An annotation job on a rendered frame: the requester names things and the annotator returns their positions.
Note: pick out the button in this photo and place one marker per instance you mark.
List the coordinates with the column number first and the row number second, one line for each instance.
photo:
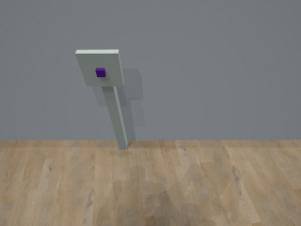
column 100, row 72

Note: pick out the panel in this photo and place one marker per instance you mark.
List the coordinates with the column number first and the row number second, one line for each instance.
column 109, row 59

